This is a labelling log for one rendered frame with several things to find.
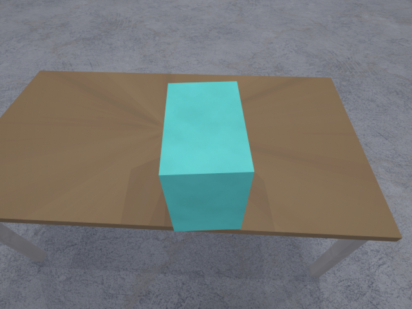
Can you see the table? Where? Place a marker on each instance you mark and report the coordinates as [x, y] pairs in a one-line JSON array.
[[83, 148]]

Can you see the carton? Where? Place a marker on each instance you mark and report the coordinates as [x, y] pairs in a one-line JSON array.
[[206, 167]]

